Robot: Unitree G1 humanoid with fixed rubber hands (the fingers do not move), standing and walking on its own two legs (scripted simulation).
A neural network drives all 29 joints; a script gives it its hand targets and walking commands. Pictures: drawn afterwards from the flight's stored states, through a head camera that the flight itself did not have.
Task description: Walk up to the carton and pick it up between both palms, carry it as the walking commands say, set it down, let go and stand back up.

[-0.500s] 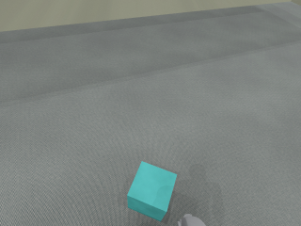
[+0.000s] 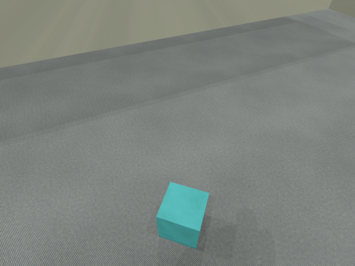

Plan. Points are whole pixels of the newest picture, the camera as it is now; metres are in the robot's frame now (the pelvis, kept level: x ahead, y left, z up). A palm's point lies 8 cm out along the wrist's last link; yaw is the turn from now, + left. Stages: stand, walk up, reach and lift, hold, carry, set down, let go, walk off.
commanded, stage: walk up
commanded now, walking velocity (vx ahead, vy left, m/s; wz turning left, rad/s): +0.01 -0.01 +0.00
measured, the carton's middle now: (183, 215) +0.54 +0.02 -0.64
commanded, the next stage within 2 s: none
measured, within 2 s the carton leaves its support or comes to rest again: neither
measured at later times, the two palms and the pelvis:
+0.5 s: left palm out of the picture -0.02 +0.24 -0.14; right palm out of the picture +0.03 -0.21 -0.14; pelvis -0.03 +0.01 -0.01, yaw +1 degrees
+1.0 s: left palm out of the picture -0.03 +0.21 -0.14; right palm out of the picture +0.01 -0.23 -0.14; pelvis -0.03 -0.02 +0.00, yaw +0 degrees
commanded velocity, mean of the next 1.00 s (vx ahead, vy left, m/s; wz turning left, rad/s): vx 0.05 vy -0.03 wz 0.00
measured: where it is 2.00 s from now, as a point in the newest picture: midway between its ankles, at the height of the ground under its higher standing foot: outside the picture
